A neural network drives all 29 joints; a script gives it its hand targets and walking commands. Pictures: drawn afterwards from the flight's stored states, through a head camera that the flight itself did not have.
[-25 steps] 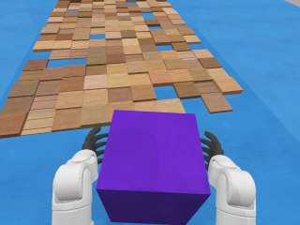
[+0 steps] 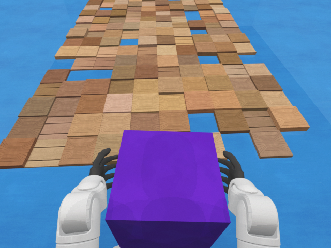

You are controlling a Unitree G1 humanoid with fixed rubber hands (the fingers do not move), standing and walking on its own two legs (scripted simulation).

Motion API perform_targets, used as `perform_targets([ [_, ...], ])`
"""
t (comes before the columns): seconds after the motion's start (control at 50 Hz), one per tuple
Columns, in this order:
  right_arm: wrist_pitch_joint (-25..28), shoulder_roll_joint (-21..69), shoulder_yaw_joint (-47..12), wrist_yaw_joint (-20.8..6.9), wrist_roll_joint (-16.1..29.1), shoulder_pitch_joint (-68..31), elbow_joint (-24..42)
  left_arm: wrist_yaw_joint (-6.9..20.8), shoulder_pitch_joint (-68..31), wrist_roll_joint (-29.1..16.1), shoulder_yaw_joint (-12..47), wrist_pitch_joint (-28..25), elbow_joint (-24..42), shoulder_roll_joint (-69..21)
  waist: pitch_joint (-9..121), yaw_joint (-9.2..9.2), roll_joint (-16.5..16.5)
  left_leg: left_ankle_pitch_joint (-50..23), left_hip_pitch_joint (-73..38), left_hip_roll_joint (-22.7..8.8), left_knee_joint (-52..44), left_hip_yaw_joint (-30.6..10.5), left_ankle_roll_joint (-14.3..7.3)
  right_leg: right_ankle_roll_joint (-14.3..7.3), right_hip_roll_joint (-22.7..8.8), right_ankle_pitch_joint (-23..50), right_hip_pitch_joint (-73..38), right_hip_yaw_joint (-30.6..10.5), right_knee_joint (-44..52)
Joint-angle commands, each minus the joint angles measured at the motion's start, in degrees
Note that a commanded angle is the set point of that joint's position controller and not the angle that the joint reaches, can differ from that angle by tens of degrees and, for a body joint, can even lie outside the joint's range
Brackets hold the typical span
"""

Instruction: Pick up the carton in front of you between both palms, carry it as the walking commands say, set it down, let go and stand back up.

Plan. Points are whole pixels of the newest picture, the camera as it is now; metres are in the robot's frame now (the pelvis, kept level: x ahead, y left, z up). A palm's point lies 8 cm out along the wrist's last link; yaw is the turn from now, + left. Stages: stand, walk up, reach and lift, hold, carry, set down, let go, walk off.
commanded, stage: carry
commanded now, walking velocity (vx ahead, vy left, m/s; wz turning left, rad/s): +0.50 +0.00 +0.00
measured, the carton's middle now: (165, 195) +0.26 +0.01 -0.01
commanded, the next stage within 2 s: none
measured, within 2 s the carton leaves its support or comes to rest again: neither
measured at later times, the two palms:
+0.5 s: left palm (124, 72) +0.64 +0.17 +0.08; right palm (213, 78) +0.61 -0.13 +0.08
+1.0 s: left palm (148, 8) +1.05 +0.12 +0.14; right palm (214, 9) +1.06 -0.18 +0.14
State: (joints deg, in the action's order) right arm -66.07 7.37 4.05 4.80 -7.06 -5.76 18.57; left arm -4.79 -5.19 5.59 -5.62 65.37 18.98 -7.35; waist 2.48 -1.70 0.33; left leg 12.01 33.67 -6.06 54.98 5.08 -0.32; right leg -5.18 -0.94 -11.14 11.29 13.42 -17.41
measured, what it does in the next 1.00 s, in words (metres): walks ahead: left foot, then right foot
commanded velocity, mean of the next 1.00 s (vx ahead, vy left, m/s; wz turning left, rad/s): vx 0.50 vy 0.00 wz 0.00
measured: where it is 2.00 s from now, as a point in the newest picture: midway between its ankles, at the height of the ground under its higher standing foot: (176, 110)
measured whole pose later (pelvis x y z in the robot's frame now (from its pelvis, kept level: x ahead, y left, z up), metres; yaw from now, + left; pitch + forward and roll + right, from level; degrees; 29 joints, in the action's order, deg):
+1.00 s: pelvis +0.64 -0.03 -0.01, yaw -2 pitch +6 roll +2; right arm -78.9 -2.0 18.2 9.0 -3.4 -57.5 -3.3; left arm -9.1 -55.0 2.6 -19.0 77.3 -1.7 0.4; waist -6.2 -2.7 -0.1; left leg 21.6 41.3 -1.8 73.6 1.6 -4.0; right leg -6.1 0.5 -15.4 21.0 7.6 -29.7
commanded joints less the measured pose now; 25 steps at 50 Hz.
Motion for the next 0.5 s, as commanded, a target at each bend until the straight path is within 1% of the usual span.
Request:
perform_targets([
  [0.0, 1.54, 55.52, -41.35, -12.99, 21.46, -23.44, 5.33, 16.85, -24.39, -24.41, 42.28, 0.38, 5.77, -53.60, 14.15, 0.94, 6.90, -4.29, 5.29, 0.11, -7.25, 2.38, 0.97, -2.42, -13.64, 15.59, -17.04, -10.82, 7.14],
  [0.04, 0.82, 53.62, -41.68, -12.77, 22.26, -24.87, 7.54, 16.49, -24.44, -24.04, 41.56, 0.94, 7.25, -51.46, 12.00, 0.88, 7.00, -6.57, 5.89, 0.54, -12.33, 3.69, 0.90, -2.40, -12.78, 18.62, -17.93, -8.87, 6.76],
  [0.08, -0.49, 51.29, -41.43, -12.72, 22.82, -25.24, 8.42, 15.88, -23.79, -23.19, 40.54, 1.90, 7.51, -49.22, 9.75, 0.78, 7.23, -8.37, 5.40, 1.21, -16.98, 4.99, 0.33, -2.40, -12.49, 21.19, -18.28, -7.49, 6.45],
  [0.16, -3.32, 47.62, -40.33, -13.16, 23.82, -26.18, 8.24, 14.74, -23.67, -21.54, 39.04, 4.10, 6.49, -46.32, 5.91, 0.60, 7.70, -10.81, 0.71, 2.89, -24.36, 7.71, -1.74, -1.70, -12.39, 27.81, -18.53, -4.91, 5.02],
  [0.18, -3.84, 47.12, -39.96, -13.29, 24.06, -26.78, 8.07, 14.57, -24.48, -21.42, 38.98, 4.52, 6.48, -45.97, 6.14, 0.83, 8.07, -10.66, -2.51, 3.52, -25.39, 8.32, -2.35, -1.19, -12.50, 32.18, -18.52, -4.03, 2.97],
  [0.2, -4.23, 46.70, -39.53, -13.39, 24.25, -27.53, 7.83, 14.44, -25.68, -21.51, 39.02, 4.88, 6.70, -45.64, 7.58, 1.12, 8.54, -9.25, -7.46, 4.97, -25.83, 9.41, -2.76, -0.47, -12.35, 38.02, -18.33, -2.94, -1.12],
  [0.22, -4.47, 46.52, -39.01, -13.47, 24.22, -28.14, 7.30, 14.35, -27.29, -21.82, 39.02, 5.22, 7.09, -45.17, 10.01, 1.92, 7.78, -7.97, -15.40, 7.35, -27.90, 11.67, -2.95, 0.75, -11.02, 41.39, -16.51, -0.34, -8.84],
  [0.24, -4.67, 45.99, -38.28, -13.52, 24.06, -28.55, 6.62, 14.28, -29.04, -21.99, 39.12, 5.56, 7.46, -44.65, 13.99, 2.96, 4.89, -4.57, -27.04, 7.66, -28.51, 11.39, -3.07, 2.12, -8.84, 36.86, -10.89, 1.15, -19.62],
  [0.26, -4.86, 45.37, -37.72, -13.54, 23.71, -29.06, 6.11, 14.27, -31.20, -22.20, 39.30, 5.90, 7.86, -44.04, 18.30, 3.96, -2.01, 3.12, -38.31, -3.24, -31.52, -5.16, -5.73, 3.81, -6.20, 20.81, 0.25, 0.17, -33.42],
  [0.28, -4.39, 45.70, -37.28, -13.74, 23.82, -30.80, 4.48, 14.18, -33.48, -23.04, 40.08, 6.28, 8.93, -44.64, 22.74, 3.88, -17.30, 6.11, -50.81, -17.32, -37.90, -31.98, -14.37, 5.98, 1.69, -4.20, 19.15, -3.18, -51.10],
  [0.3, -4.36, 47.28, -37.63, -13.76, 24.76, -31.27, 3.86, 14.15, -34.70, -22.82, 40.39, 6.04, 7.75, -45.24, 21.87, 3.52, -16.05, -3.02, -49.87, -17.48, -41.28, -34.18, -15.05, 4.66, 1.56, -15.56, 25.03, -10.30, -59.29],
  [0.32, -4.04, 48.28, -38.13, -13.78, 25.16, -33.27, 4.33, 14.15, -36.29, -23.34, 40.86, 5.61, 6.66, -47.00, 21.25, 3.66, -12.08, -10.69, -47.89, -15.84, -39.02, -27.05, -14.08, 3.13, -1.43, -14.36, 26.90, -12.77, -62.10],
  [0.34, -3.61, 49.45, -38.85, -13.78, 25.49, -35.49, 4.43, 14.11, -37.84, -23.68, 41.06, 4.98, 5.94, -48.25, 21.30, 3.54, -5.15, -15.16, -45.26, -14.63, -37.89, -21.65, -12.25, 2.37, -3.50, -11.28, 26.88, -13.67, -59.76],
  [0.36, -3.13, 50.21, -39.56, -13.76, 25.83, -37.91, 4.64, 13.99, -38.96, -23.59, 41.24, 4.40, 4.92, -48.98, 20.26, 3.17, -2.11, -17.02, -41.41, -13.68, -38.26, -17.42, -10.61, 2.10, -4.89, -9.12, 25.89, -13.68, -56.00],
  [0.38, -2.69, 50.58, -40.10, -13.72, 26.23, -39.87, 4.76, 13.80, -39.69, -23.48, 41.34, 3.87, 3.84, -49.41, 20.58, 2.77, -2.77, -14.75, -38.93, -12.53, -39.13, -13.92, -9.17, 2.19, -5.58, -7.20, 24.30, -13.58, -52.20],
  [0.4, -2.32, 50.46, -40.45, -13.72, 26.52, -41.14, 4.34, 13.52, -40.33, -23.18, 41.61, 3.34, 2.78, -49.51, 20.94, 2.72, -3.81, -13.88, -37.77, -11.75, -39.78, -11.56, -8.88, 2.46, -5.04, -5.91, 23.42, -12.29, -50.00],
  [0.44, -1.77, 49.03, -40.70, -13.76, 26.89, -43.06, 3.04, 12.83, -41.45, -22.37, 41.77, 2.44, 0.42, -49.14, 20.17, 2.81, -5.41, -12.12, -36.92, -10.74, -41.40, -8.28, -9.22, 3.32, -4.60, -4.53, 24.29, -10.48, -44.39],
  [0.48, -1.48, 47.54, -40.31, -13.76, 27.30, -45.57, 1.53, 12.12, -44.14, -22.00, 41.42, 2.01, -0.99, -48.06, 18.33, 3.09, -6.46, -12.96, -37.53, -10.02, -42.47, -6.08, -9.80, 4.11, -4.56, -2.09, 26.62, -8.77, -38.48],
])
